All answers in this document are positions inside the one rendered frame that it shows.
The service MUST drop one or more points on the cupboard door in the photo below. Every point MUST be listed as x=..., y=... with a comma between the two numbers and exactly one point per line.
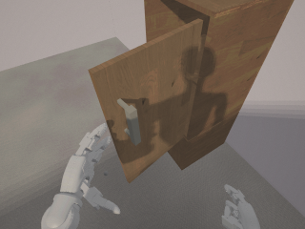
x=157, y=79

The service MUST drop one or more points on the right robot hand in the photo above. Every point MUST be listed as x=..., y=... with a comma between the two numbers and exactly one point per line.
x=243, y=217

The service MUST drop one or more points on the left robot forearm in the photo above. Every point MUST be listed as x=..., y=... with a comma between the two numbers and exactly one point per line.
x=63, y=213

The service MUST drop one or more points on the left robot hand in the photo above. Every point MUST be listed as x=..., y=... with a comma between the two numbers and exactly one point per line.
x=80, y=166

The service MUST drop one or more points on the handle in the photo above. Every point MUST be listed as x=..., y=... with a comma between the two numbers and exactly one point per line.
x=132, y=119

